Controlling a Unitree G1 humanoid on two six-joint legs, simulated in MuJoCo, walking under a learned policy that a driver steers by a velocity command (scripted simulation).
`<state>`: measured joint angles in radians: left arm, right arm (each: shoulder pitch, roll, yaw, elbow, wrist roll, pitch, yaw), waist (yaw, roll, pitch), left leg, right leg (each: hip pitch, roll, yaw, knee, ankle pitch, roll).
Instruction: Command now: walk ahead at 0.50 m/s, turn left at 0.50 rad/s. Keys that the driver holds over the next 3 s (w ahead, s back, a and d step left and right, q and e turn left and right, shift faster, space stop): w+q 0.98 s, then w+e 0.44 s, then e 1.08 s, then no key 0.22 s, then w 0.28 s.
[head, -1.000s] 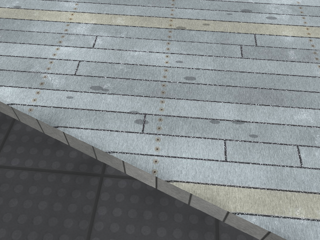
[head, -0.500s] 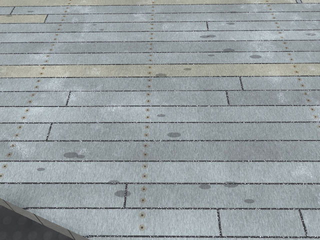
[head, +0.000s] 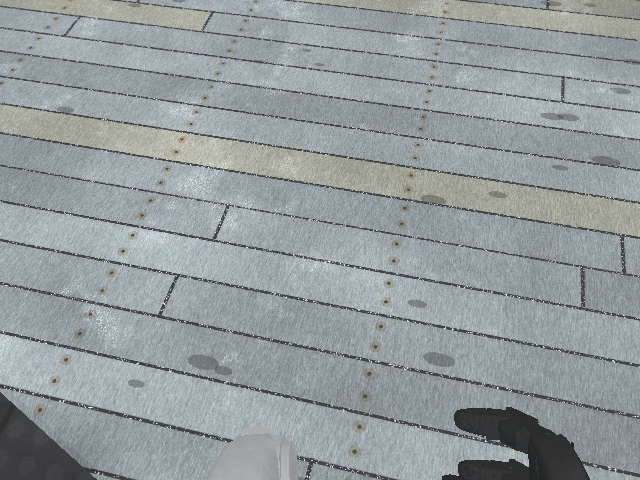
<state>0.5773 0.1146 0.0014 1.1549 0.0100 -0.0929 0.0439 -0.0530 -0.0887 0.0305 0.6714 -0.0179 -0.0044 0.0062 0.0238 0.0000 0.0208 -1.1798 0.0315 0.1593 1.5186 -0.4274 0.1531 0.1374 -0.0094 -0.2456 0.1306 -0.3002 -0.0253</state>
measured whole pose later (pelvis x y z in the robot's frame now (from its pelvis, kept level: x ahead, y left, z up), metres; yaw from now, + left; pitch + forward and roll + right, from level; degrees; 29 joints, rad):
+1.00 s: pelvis +0.59 +0.12 +0.14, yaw +36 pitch +2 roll -1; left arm 0.42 0.26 0.04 0.79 0.02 -0.09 0.00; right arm 0.14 -0.29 -0.06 0.67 -0.04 0.00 0.06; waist 0.05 0.04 0.01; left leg -0.70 0.03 -0.04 1.02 -0.14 0.04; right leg -0.08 0.02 -0.17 0.29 -0.25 -0.05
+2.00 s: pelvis +0.91 +0.31 +0.13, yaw +11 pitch +1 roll +1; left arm 0.26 0.26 0.08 0.72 0.01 0.03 0.00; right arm 0.16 -0.25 -0.04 0.72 -0.04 0.05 -0.02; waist 0.03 0.02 0.05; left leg -0.56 0.03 -0.07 1.01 -0.36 -0.04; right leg -0.37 0.14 0.07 0.42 -0.06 -0.11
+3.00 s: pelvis +0.93 +0.32 +0.14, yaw -13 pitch +0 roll +0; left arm 0.35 0.24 0.02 0.80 0.02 -0.03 -0.01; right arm 0.27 -0.30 -0.06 0.76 -0.04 0.02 0.04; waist 0.01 0.03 -0.01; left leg -0.44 0.04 0.03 0.80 -0.28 -0.01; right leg -0.05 0.06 0.04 0.24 -0.20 -0.06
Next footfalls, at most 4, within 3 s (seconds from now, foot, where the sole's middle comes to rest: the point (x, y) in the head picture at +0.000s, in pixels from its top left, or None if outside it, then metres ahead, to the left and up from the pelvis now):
0.06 left None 0.25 0.06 -0.64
0.68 right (332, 360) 0.62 0.04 -0.64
1.20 left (181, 314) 0.72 0.36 -0.64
1.68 right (227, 198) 1.04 0.30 -0.64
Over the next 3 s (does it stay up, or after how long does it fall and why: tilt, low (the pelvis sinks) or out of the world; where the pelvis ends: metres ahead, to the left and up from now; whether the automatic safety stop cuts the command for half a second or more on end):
stays up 0.93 0.32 0.14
